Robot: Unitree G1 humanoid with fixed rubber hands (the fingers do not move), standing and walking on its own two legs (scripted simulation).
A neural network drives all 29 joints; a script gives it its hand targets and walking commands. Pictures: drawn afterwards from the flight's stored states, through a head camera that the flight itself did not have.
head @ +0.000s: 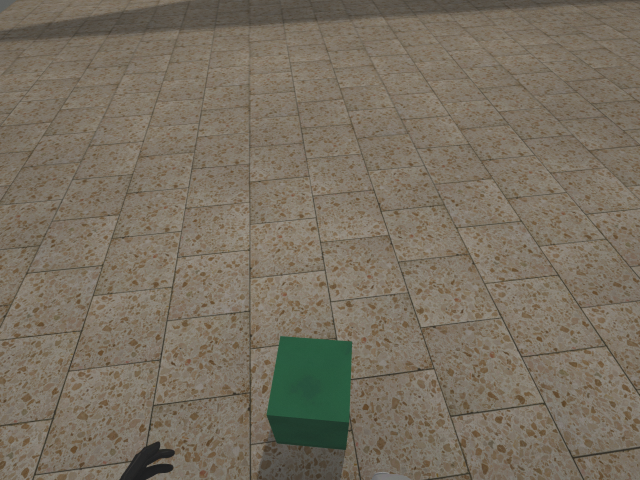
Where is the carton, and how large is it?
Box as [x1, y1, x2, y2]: [267, 336, 351, 449]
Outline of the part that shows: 280,336 267,409 267,417 276,441 279,443 345,449 349,413 351,341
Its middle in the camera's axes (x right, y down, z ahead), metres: -0.02 +0.44 +1.08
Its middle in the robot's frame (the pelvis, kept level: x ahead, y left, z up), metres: +0.46 +0.00 -0.62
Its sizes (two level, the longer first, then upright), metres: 0.210 0.200 0.250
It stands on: the floor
